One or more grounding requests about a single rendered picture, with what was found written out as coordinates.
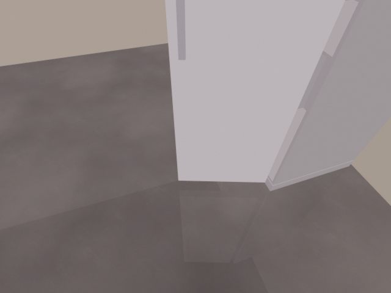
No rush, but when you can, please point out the fridge door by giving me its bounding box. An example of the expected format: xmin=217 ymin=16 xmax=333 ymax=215
xmin=165 ymin=0 xmax=345 ymax=183

